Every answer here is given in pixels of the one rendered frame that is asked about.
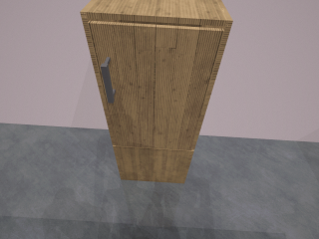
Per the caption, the handle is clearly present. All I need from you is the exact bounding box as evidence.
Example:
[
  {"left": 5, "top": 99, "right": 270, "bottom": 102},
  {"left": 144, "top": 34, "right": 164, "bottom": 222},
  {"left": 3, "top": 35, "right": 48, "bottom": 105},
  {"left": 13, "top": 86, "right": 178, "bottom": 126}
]
[{"left": 101, "top": 57, "right": 116, "bottom": 104}]

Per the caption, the cupboard door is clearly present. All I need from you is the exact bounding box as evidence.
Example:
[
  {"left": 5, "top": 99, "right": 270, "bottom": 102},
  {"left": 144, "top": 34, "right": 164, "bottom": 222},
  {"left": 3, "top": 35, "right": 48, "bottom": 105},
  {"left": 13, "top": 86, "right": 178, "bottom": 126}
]
[{"left": 88, "top": 21, "right": 224, "bottom": 150}]

